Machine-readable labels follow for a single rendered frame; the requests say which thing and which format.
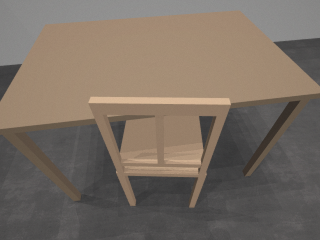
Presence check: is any table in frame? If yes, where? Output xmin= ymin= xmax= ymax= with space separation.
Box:
xmin=0 ymin=10 xmax=320 ymax=201

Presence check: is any chair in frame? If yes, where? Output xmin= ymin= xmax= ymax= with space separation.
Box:
xmin=88 ymin=96 xmax=231 ymax=208

